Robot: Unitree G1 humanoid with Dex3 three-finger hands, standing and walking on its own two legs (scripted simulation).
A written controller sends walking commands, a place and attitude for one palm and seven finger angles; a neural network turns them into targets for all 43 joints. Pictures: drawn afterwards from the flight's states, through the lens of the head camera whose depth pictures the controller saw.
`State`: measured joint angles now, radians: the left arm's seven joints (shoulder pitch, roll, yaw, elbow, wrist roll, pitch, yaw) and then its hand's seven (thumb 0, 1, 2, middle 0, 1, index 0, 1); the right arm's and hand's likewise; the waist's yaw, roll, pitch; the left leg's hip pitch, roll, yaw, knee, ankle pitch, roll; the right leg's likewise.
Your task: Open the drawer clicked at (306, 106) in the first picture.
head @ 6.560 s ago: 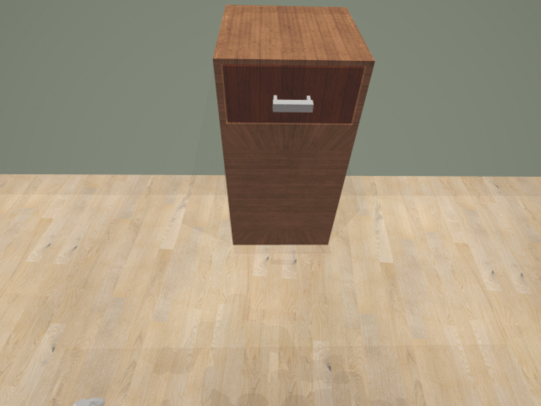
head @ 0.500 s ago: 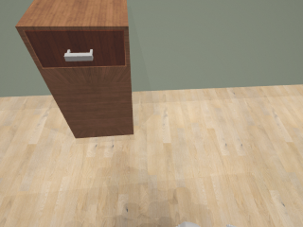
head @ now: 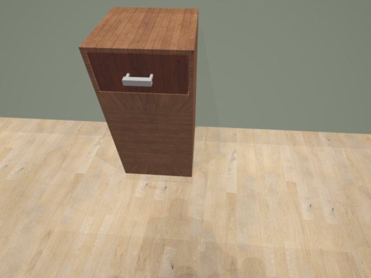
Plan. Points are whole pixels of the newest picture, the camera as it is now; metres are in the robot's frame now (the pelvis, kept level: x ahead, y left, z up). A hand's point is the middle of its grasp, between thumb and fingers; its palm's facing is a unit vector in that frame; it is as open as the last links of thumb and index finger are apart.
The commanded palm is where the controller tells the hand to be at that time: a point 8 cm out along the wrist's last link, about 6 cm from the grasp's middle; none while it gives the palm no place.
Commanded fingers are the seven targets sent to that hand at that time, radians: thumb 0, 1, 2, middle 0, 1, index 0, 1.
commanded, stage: take the last steps up to it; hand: left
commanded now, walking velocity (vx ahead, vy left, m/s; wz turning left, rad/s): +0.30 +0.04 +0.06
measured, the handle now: (138, 78) +0.82 +0.27 -0.03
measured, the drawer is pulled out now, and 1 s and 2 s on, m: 0.00 0.00 0.00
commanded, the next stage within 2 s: come to a stop and stand still in 0.70 s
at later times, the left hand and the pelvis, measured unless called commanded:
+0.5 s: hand (108, 262) +0.19 +0.23 -0.17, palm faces +0.01 -0.98 -0.18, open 7.4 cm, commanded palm none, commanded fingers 0.00 0.90 0.90 -0.20 -0.30 -0.20 -0.30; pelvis +0.12 +0.05 -0.01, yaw +0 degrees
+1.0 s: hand (132, 220) +0.31 +0.20 -0.19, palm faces +0.05 -0.98 -0.19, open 7.3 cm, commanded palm none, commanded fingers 0.00 0.90 0.90 -0.20 -0.30 -0.20 -0.30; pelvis +0.29 +0.02 -0.01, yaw -1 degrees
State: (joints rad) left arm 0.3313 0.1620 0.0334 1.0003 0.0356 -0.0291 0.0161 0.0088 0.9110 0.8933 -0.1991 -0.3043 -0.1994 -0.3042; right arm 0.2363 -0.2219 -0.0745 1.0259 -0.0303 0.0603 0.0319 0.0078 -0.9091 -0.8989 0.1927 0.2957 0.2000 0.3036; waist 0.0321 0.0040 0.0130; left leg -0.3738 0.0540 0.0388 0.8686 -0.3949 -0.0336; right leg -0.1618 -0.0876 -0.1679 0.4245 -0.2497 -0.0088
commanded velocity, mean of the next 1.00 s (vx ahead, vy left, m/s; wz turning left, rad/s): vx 0.12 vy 0.00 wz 0.00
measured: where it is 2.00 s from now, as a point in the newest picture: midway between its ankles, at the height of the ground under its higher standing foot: outside the picture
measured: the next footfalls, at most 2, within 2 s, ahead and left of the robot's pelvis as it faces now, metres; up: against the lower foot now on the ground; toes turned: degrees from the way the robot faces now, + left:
left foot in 0.12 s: +0.06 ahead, +0.15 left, +0.00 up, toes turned +8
right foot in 0.60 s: +0.31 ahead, -0.08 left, +0.00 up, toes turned -9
